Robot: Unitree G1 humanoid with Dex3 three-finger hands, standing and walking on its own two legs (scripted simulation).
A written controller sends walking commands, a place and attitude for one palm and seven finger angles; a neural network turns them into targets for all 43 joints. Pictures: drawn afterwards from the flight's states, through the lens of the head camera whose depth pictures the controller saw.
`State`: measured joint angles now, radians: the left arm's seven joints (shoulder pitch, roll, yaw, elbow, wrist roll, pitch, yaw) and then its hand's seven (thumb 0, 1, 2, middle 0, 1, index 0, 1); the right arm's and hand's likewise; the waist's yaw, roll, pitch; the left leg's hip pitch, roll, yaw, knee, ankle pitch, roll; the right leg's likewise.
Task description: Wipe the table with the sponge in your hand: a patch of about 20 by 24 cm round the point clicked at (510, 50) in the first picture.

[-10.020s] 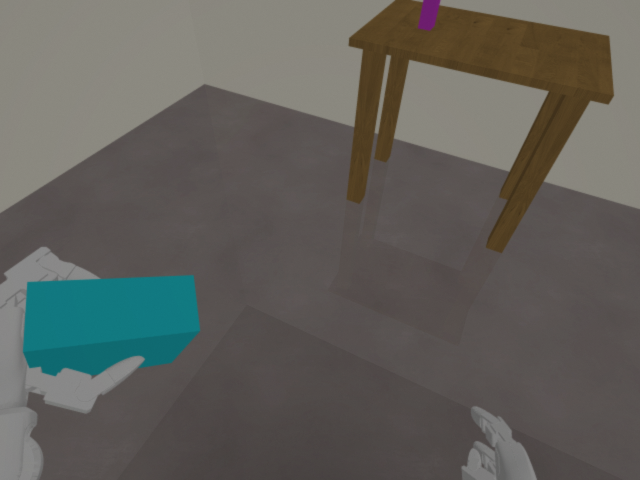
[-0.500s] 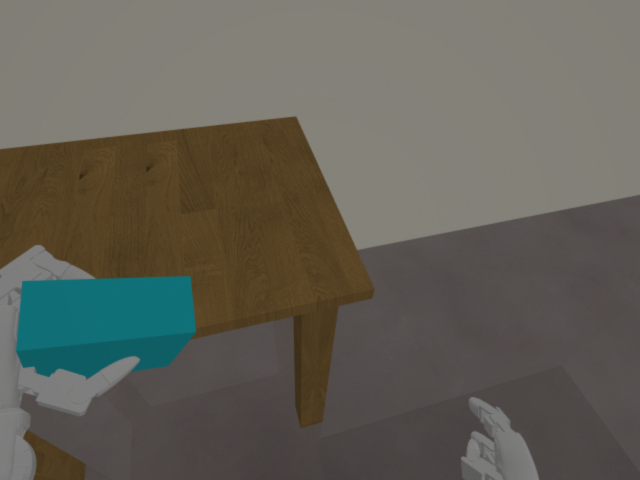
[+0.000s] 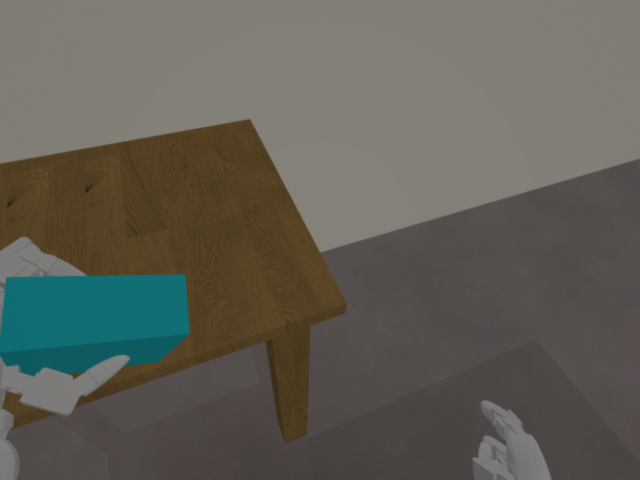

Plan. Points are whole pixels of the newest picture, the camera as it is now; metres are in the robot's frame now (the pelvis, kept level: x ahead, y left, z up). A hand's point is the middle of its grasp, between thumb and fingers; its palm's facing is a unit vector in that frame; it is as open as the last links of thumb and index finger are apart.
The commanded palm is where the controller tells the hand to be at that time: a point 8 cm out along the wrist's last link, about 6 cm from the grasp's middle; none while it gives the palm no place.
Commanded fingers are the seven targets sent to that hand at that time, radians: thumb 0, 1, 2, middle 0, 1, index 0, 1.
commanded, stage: shuffle to correct the standing spot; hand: left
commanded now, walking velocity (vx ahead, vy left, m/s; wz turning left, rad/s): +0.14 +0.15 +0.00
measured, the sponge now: (124, 326) +0.23 +0.20 +0.15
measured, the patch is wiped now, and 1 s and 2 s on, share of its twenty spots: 0.00 0.00 0.00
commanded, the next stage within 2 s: come to a stop and stand still in 0.26 s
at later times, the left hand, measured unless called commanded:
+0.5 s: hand (16, 283) +0.26 +0.31 +0.16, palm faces +0.33 -0.83 -0.45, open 9.8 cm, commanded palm +0.19 +0.34 +0.19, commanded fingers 0.00 0.10 1.30 -1.20 -1.60 -1.20 -1.60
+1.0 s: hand (28, 258) +0.29 +0.30 +0.17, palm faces +0.24 -0.90 -0.36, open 9.8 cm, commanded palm +0.23 +0.36 +0.19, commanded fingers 0.00 0.10 1.30 -1.20 -1.60 -1.20 -1.60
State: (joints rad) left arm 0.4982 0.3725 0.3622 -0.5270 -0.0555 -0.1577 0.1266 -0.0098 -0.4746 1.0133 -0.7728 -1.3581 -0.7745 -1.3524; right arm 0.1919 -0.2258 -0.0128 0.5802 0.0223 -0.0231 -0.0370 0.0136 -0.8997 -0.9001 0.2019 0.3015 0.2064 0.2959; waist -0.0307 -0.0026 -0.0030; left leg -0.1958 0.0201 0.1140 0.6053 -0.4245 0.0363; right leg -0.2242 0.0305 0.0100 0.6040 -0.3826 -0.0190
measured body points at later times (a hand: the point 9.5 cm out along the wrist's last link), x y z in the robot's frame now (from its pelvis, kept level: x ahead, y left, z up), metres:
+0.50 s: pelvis +0.01 +0.07 -0.01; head +0.04 +0.08 +0.44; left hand +0.24 +0.35 +0.19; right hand +0.19 -0.15 -0.09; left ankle +0.10 +0.20 -0.73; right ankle -0.01 -0.05 -0.69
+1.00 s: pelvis +0.05 +0.10 +0.02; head +0.06 +0.12 +0.47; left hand +0.27 +0.35 +0.19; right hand +0.21 -0.17 -0.04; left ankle +0.07 +0.21 -0.73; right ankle +0.04 -0.01 -0.73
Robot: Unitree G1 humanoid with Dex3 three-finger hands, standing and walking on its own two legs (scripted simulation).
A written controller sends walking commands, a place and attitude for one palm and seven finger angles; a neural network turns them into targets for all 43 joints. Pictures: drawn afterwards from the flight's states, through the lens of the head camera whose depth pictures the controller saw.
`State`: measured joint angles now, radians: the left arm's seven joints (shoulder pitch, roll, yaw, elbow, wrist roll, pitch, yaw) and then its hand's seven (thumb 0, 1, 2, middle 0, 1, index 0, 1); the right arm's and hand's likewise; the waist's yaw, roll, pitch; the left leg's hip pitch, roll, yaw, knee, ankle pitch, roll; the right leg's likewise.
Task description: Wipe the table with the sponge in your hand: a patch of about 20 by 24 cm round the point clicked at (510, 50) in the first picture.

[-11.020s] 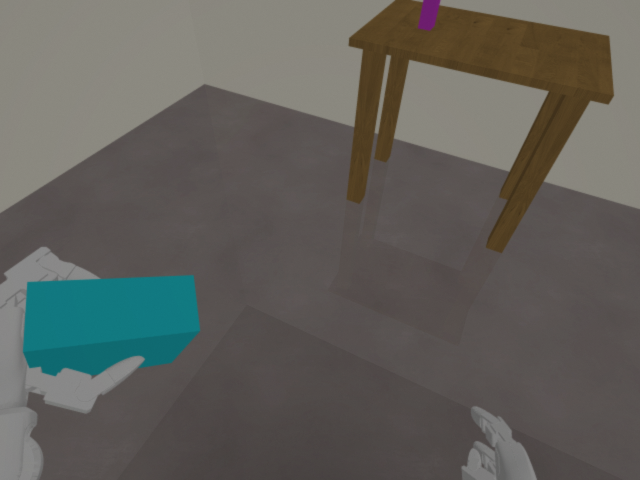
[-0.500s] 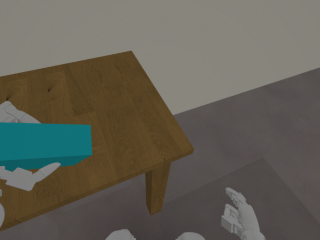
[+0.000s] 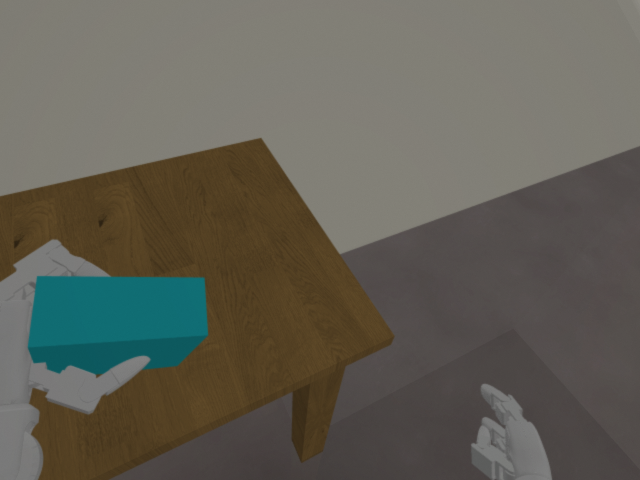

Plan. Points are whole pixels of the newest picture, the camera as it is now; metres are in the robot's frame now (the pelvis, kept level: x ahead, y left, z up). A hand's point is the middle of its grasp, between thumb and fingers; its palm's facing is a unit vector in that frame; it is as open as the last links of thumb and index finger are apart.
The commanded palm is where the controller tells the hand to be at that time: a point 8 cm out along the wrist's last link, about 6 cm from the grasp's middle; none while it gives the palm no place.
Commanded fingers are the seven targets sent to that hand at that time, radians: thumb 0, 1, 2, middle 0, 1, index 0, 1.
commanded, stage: come to a stop and stand still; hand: left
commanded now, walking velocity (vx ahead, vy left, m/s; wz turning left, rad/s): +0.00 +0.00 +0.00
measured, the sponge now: (145, 328) +0.24 +0.18 +0.13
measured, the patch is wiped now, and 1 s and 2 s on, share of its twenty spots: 0.00 0.00 0.00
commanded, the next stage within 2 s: look again from close up in 0.28 s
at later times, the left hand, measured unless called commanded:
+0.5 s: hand (76, 331) +0.22 +0.24 +0.15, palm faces +0.25 -0.91 -0.34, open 9.8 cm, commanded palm +0.16 +0.30 +0.17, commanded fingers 0.00 0.10 1.30 -1.20 -1.60 -1.20 -1.60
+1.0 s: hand (6, 334) +0.21 +0.29 +0.15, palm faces +0.37 -0.86 -0.35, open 9.8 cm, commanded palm +0.15 +0.31 +0.17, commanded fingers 0.00 0.10 1.30 -1.20 -1.60 -1.20 -1.60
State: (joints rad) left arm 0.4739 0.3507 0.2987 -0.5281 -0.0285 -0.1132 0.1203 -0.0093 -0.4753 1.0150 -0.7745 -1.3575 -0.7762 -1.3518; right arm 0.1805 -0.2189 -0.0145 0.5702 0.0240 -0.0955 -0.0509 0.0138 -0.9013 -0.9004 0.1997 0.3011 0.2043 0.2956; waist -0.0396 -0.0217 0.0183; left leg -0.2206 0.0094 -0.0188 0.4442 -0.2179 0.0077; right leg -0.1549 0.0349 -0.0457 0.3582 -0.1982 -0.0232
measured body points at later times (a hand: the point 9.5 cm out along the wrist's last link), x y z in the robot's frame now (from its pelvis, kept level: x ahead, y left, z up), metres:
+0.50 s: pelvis -0.01 +0.02 +0.00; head +0.02 +0.05 +0.45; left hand +0.20 +0.28 +0.16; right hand +0.16 -0.20 -0.08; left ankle +0.01 +0.11 -0.74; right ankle +0.00 -0.10 -0.74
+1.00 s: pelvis -0.01 +0.04 +0.00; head +0.02 +0.08 +0.44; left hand +0.19 +0.33 +0.17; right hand +0.19 -0.16 -0.06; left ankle +0.01 +0.11 -0.74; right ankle +0.00 -0.10 -0.74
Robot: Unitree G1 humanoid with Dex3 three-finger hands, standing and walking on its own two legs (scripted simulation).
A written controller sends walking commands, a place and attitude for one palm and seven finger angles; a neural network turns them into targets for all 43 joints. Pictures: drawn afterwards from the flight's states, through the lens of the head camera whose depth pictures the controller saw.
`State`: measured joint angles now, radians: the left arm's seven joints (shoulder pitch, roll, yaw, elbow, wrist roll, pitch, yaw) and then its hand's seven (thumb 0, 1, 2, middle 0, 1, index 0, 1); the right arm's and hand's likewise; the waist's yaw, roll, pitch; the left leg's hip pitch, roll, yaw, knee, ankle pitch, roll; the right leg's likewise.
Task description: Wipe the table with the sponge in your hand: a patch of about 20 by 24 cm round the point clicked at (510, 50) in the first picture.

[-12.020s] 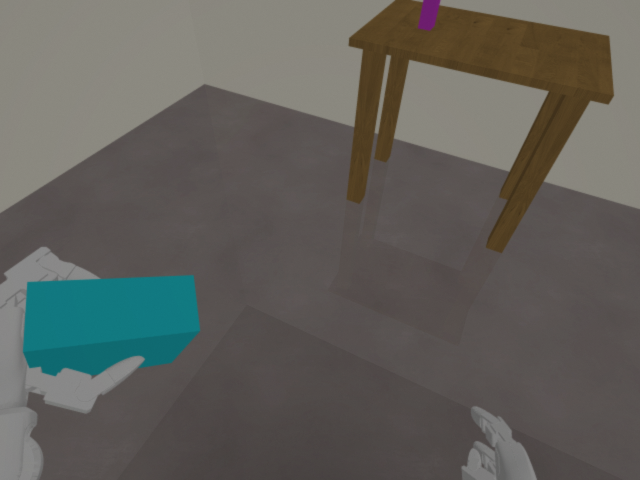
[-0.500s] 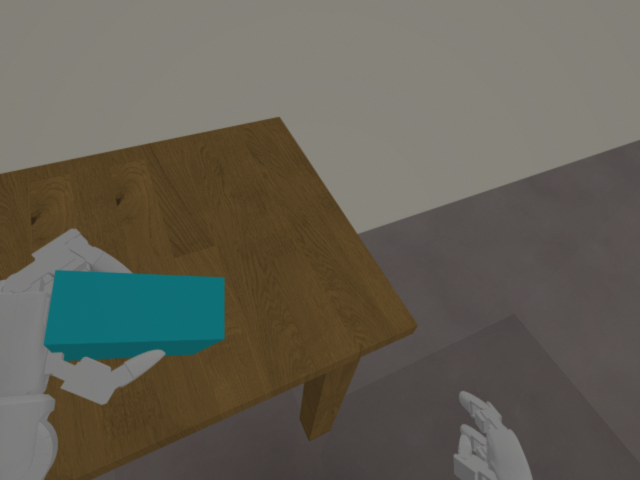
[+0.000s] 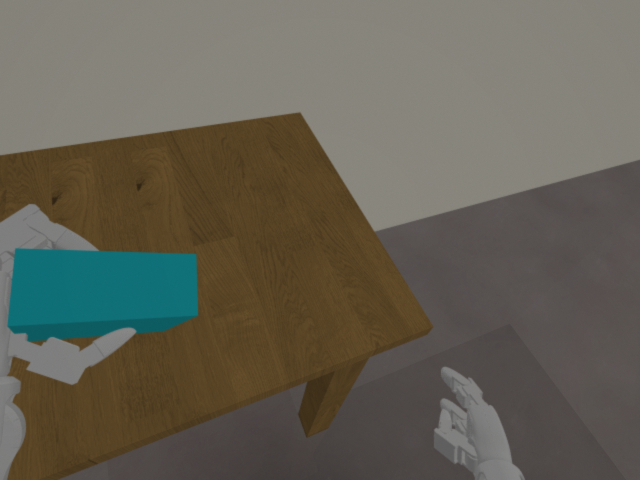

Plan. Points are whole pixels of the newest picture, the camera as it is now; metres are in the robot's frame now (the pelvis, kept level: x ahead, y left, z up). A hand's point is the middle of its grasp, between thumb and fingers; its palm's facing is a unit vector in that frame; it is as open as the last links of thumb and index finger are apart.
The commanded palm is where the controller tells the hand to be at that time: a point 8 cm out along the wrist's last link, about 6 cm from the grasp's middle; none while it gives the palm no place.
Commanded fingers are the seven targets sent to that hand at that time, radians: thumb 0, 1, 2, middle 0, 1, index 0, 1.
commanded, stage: shuffle to correct the standing spot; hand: left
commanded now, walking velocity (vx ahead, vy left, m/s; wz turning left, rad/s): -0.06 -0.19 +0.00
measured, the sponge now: (132, 298) +0.24 +0.22 +0.13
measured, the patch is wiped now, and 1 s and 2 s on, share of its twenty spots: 0.00 0.00 0.00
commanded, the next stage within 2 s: come to a stop and stand still in 0.32 s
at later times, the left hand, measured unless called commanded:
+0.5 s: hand (183, 308) +0.23 +0.16 +0.16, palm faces +0.31 -0.87 -0.38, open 9.8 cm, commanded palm +0.16 +0.21 +0.18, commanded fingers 0.00 0.10 1.30 -1.20 -1.60 -1.20 -1.60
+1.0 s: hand (123, 292) +0.23 +0.22 +0.16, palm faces +0.35 -0.86 -0.36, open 9.8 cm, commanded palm +0.17 +0.25 +0.18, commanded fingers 0.00 0.10 1.30 -1.20 -1.60 -1.20 -1.60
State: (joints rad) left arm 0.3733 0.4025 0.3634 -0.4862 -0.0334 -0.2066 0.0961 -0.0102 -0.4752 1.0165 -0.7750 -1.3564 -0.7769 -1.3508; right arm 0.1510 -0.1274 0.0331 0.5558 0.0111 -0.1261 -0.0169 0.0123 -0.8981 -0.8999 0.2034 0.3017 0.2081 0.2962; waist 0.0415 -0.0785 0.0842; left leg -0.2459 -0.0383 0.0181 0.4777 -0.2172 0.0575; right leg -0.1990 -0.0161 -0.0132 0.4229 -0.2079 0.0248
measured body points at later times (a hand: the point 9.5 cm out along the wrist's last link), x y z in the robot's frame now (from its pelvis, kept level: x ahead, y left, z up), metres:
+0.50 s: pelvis +0.00 -0.07 +0.00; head +0.03 -0.06 +0.45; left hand +0.20 +0.21 +0.18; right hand +0.16 -0.32 -0.08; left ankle +0.02 +0.07 -0.74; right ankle +0.01 -0.14 -0.74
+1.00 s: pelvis +0.01 -0.03 +0.00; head +0.04 +0.00 +0.45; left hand +0.21 +0.26 +0.18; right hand +0.22 -0.23 -0.06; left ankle +0.02 +0.08 -0.74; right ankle +0.01 -0.14 -0.74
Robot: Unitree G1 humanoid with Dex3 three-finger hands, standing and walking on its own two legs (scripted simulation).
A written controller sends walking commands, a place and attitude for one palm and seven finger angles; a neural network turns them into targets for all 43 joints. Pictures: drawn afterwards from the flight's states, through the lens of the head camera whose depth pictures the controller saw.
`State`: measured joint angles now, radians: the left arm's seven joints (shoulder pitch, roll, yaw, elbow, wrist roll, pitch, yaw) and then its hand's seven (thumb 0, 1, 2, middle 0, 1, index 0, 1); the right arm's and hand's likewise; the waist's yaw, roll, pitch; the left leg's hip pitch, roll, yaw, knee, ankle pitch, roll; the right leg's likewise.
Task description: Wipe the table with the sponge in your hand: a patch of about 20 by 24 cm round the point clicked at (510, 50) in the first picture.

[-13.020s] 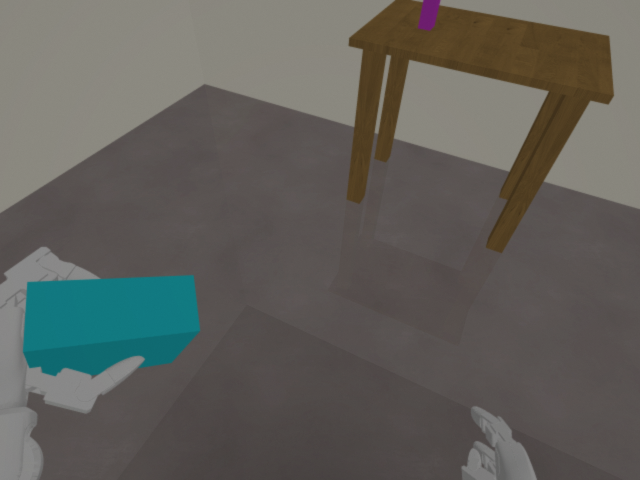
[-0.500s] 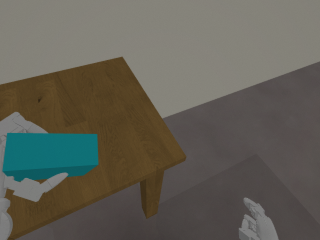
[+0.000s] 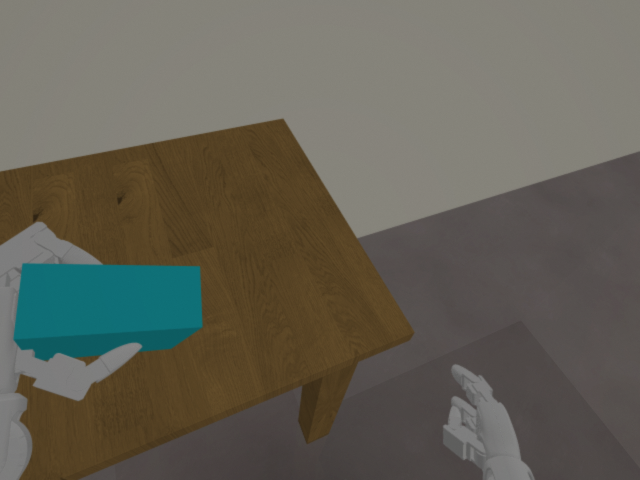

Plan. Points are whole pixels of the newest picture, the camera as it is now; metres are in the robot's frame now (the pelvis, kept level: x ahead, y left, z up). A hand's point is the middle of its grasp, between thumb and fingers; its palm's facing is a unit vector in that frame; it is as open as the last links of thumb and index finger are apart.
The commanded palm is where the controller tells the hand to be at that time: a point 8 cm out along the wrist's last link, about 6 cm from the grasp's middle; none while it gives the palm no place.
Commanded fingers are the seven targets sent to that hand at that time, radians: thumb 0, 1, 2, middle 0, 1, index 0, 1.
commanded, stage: come to a stop and stand still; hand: left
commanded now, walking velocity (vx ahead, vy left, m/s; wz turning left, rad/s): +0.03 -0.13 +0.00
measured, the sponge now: (138, 314) +0.23 +0.20 +0.13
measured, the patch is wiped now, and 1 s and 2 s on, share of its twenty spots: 0.00 0.00 0.00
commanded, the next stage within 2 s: look again from close up in 0.34 s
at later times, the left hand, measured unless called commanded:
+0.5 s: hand (19, 241) +0.24 +0.27 +0.22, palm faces +0.47 -0.74 -0.48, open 9.8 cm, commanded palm +0.15 +0.27 +0.17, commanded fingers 0.00 0.10 1.30 -1.20 -1.60 -1.20 -1.60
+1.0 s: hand (30, 304) +0.21 +0.26 +0.19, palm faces +0.42 -0.81 -0.41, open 9.8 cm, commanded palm +0.14 +0.29 +0.17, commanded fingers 0.00 0.10 1.30 -1.20 -1.60 -1.20 -1.60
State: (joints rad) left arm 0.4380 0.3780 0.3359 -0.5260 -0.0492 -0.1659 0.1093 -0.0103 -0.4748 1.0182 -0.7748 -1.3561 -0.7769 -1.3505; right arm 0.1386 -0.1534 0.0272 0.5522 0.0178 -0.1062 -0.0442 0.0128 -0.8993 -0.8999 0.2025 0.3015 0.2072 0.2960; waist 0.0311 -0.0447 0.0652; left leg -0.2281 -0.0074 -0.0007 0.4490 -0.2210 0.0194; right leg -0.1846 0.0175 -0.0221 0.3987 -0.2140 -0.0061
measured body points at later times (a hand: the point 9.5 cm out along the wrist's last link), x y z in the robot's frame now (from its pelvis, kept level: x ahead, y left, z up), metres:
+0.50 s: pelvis +0.00 -0.01 +0.00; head +0.02 +0.02 +0.45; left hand +0.21 +0.31 +0.24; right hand +0.16 -0.23 -0.08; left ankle +0.01 +0.10 -0.74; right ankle +0.00 -0.11 -0.74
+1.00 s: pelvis +0.00 +0.00 +0.00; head +0.04 +0.03 +0.44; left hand +0.18 +0.30 +0.21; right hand +0.21 -0.21 -0.07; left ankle +0.01 +0.10 -0.74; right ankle +0.00 -0.11 -0.74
